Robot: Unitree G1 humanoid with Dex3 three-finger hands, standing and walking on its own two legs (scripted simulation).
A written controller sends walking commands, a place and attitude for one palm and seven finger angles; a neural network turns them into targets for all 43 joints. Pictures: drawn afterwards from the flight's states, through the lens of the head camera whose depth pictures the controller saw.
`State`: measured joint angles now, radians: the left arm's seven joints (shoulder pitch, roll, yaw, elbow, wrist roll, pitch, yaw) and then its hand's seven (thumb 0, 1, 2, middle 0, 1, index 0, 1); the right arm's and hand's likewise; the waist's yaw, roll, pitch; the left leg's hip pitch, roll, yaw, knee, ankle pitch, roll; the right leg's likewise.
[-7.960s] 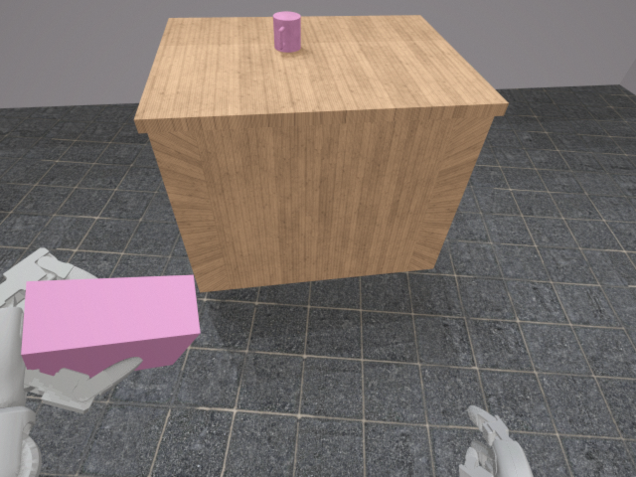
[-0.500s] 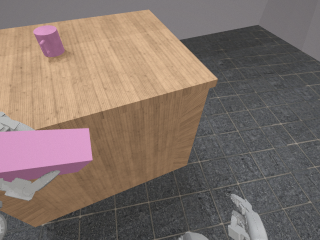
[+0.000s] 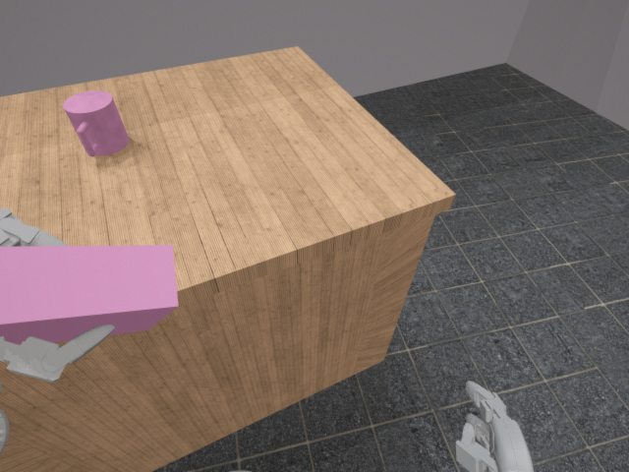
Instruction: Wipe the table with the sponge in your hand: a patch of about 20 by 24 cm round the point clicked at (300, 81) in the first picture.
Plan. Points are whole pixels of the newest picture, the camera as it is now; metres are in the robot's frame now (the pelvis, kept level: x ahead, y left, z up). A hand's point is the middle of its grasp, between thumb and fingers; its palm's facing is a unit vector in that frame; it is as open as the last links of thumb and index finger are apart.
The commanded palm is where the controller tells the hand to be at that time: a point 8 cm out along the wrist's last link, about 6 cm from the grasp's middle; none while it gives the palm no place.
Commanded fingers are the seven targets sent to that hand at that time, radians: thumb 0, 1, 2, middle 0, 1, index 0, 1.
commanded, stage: shuffle to correct the standing spot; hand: left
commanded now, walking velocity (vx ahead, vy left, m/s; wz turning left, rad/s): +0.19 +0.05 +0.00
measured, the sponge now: (112, 295) +0.24 +0.21 +0.17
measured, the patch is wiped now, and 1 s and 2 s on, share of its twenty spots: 0.00 0.00 0.00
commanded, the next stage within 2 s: come to a stop and stand still in 0.30 s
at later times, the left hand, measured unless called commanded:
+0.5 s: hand (93, 213) +0.33 +0.26 +0.19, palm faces +0.37 -0.81 -0.45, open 9.8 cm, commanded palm +0.26 +0.31 +0.20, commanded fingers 0.00 0.10 1.30 -1.20 -1.60 -1.20 -1.60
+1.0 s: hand (68, 213) +0.32 +0.28 +0.19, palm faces +0.38 -0.85 -0.37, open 9.8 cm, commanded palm +0.27 +0.32 +0.20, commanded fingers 0.00 0.10 1.30 -1.20 -1.60 -1.20 -1.60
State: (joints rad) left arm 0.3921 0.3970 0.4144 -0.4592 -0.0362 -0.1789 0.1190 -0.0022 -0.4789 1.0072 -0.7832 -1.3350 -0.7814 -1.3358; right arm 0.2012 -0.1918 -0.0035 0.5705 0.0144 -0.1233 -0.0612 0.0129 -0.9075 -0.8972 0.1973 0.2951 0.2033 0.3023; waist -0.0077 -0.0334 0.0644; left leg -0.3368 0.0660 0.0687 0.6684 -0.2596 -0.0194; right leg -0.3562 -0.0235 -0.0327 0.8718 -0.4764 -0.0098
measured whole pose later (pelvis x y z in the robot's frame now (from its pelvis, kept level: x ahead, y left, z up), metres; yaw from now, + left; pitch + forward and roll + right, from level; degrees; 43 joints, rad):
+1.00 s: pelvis +0.11 +0.04 +0.03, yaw -1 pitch -1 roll -1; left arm 0.48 0.35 0.32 -0.53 -0.07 -0.08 0.15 0.00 -0.48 1.01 -0.78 -1.34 -0.78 -1.34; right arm 0.12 -0.18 0.04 0.55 0.00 -0.08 -0.09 0.01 -0.91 -0.90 0.20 0.30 0.21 0.30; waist 0.02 0.02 0.04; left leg -0.21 0.02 0.04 0.42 -0.19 0.01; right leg -0.19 0.03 -0.08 0.34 -0.14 -0.03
